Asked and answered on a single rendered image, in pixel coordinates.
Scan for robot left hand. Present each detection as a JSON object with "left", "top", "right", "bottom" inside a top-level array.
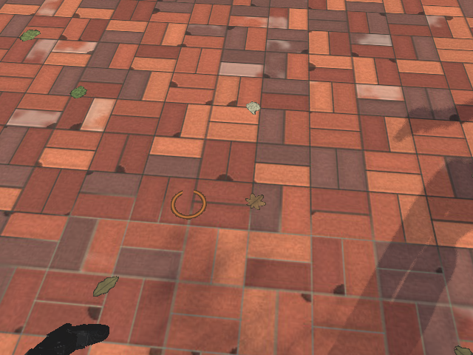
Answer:
[{"left": 25, "top": 323, "right": 109, "bottom": 355}]

